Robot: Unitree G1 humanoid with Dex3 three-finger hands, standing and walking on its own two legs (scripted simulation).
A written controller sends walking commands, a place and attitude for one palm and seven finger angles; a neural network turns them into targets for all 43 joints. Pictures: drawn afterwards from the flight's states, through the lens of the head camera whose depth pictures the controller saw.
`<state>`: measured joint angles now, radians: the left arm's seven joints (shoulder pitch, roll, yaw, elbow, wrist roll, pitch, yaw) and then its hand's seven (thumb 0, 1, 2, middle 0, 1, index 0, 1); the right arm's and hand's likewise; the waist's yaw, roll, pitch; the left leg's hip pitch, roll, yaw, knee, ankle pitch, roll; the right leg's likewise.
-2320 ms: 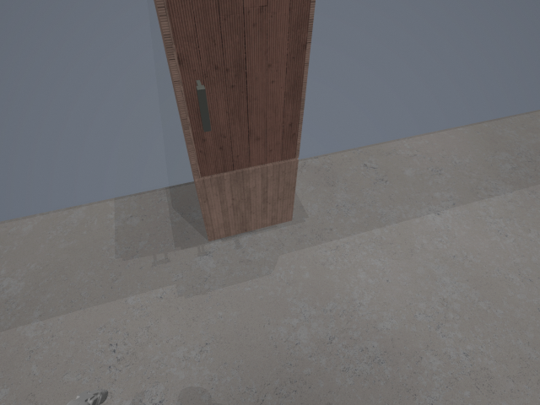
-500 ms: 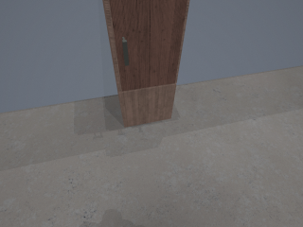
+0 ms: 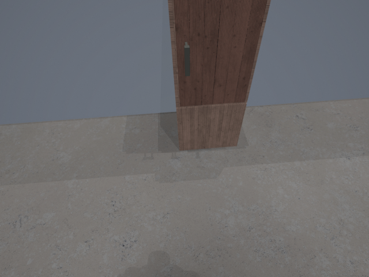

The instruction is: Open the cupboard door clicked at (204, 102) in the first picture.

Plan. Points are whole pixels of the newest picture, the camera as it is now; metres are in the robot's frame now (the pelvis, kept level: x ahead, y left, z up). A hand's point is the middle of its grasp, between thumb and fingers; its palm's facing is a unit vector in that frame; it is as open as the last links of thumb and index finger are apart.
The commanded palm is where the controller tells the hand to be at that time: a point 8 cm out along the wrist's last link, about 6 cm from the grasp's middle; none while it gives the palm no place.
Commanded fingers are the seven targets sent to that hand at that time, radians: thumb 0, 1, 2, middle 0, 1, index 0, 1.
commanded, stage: take the last steps up to it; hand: left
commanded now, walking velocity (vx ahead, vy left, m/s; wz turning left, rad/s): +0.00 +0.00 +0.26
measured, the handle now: (186, 59) +0.98 +0.04 -0.04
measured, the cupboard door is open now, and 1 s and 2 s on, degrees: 0 0 0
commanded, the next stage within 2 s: come to a stop and stand still in 1.44 s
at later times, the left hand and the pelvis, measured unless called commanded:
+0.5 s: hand out of the picture -0.04 +0.16 -0.17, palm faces +0.08 -0.99 -0.10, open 7.4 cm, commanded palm none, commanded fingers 0.00 0.90 0.90 -0.20 -0.30 -0.20 -0.30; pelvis +0.04 -0.01 +0.01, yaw +1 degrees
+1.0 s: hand (166, 241) +0.25 +0.07 -0.17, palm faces +0.01 -0.98 -0.17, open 7.3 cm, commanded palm none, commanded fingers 0.00 0.90 0.90 -0.20 -0.30 -0.20 -0.30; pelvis +0.20 -0.11 +0.00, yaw +0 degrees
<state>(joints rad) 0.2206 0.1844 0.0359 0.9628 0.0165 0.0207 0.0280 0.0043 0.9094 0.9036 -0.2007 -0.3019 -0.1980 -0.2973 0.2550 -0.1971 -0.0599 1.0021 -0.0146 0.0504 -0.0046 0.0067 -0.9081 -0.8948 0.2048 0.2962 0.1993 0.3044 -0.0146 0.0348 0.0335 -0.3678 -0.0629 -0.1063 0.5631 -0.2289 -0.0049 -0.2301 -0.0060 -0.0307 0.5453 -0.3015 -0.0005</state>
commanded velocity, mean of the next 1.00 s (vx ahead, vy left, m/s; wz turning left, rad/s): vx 0.29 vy -0.15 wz -0.06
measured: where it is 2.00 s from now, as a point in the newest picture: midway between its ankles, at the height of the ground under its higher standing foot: (230, 230)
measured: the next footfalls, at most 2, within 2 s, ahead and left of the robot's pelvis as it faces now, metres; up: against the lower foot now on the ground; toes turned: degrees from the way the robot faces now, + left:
left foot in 0.36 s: +0.01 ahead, +0.12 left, +0.00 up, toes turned +9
right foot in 0.74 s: +0.25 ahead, -0.20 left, +0.00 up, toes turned -10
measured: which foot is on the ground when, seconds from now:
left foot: up 0.00-0.34, down 0.36-0.74, up 0.76-1.00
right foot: down 0.00-0.36, up 0.38-0.72, down 0.74-1.00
